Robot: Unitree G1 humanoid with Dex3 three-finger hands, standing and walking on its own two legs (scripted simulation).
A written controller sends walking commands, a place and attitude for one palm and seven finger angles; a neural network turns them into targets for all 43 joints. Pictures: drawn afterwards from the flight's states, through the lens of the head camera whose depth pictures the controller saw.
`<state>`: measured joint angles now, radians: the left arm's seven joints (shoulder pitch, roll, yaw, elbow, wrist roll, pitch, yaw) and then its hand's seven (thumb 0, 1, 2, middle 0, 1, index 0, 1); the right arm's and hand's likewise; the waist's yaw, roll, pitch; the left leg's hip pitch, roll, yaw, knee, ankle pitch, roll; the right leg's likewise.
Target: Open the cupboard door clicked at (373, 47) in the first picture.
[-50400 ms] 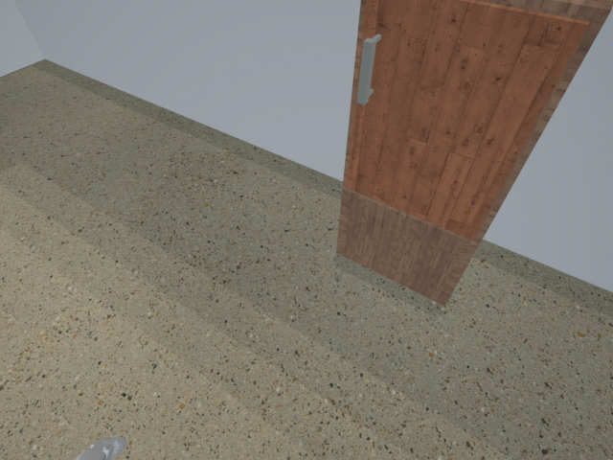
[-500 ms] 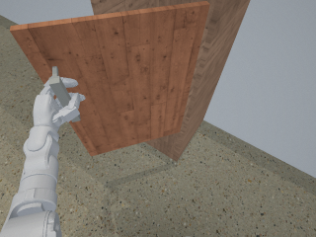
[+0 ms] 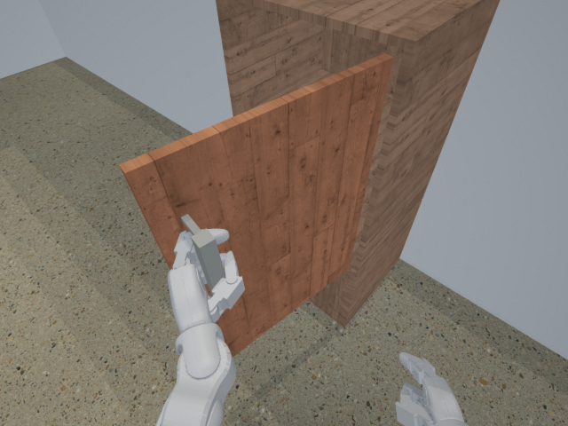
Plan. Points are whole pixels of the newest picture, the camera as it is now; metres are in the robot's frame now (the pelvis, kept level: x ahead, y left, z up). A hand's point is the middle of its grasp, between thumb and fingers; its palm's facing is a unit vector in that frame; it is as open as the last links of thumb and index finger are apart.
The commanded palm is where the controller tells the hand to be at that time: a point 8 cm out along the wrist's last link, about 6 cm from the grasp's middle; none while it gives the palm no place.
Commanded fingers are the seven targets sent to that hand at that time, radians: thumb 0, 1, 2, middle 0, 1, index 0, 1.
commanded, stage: open thumb and fingers to let go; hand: left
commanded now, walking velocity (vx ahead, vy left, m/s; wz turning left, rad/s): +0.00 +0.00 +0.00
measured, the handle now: (206, 261) +0.32 +0.13 +0.08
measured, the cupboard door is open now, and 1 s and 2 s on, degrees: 80 81 82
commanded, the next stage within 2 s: slide the hand sideways off the handle in 0.86 s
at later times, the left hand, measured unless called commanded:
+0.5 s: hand (236, 278) +0.29 +0.09 +0.08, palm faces +0.40 -0.92 +0.00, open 11.3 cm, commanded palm +0.25 +0.13 +0.08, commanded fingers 0.00 -0.50 0.30 -0.28 -1.10 -0.28 -1.10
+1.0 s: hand (234, 282) +0.29 +0.09 +0.08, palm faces +0.36 -0.93 +0.00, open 14.3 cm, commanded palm +0.25 +0.12 +0.08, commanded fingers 0.00 -0.50 0.30 -0.15 -0.30 -0.15 -0.30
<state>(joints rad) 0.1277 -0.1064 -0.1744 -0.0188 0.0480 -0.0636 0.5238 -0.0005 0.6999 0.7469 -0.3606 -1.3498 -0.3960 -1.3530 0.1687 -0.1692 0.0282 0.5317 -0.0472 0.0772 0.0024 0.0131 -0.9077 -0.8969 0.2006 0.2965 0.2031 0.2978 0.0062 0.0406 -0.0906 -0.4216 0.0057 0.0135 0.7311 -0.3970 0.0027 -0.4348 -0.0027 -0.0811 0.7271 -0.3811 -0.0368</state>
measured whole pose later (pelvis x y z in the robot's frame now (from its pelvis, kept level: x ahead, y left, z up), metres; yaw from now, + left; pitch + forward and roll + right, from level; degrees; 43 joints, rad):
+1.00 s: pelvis -0.02 +0.01 -0.01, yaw +1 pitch +4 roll +0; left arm 0.01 -0.10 -0.21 0.10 0.07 -0.11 0.54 -0.01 -0.50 0.30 -0.46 -0.69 -0.46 -0.68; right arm 0.16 -0.18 0.02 0.59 -0.05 0.06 -0.02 0.01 -0.91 -0.90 0.20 0.30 0.20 0.30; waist 0.02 0.04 -0.07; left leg -0.47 -0.01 0.01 0.78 -0.39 0.02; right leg -0.47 -0.02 -0.09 0.77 -0.38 -0.03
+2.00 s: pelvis +0.00 -0.01 -0.01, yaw +0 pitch +6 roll +0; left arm 0.47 0.18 0.06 -0.20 -0.23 -0.26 -0.18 -0.01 -0.50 0.30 -0.21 -0.33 -0.20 -0.33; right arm 0.24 -0.24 0.02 0.51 0.02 -0.11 -0.06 0.02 -0.91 -0.90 0.20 0.30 0.20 0.30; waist 0.02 0.05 -0.08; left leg -0.50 0.01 0.00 0.82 -0.43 -0.01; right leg -0.51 0.00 -0.09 0.82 -0.42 -0.05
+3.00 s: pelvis +0.00 +0.03 +0.02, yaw +0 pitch -1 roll -1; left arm 0.51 0.28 0.16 -0.39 -0.06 -0.05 0.10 -0.01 -0.20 0.43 -0.17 -0.30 -0.16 -0.30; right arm 0.22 -0.22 0.06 0.58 0.01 -0.16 -0.10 0.02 -0.91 -0.90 0.20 0.30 0.20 0.30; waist 0.06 0.06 0.00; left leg -0.23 -0.02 0.01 0.57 -0.33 0.04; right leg -0.22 -0.02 -0.07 0.53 -0.29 0.00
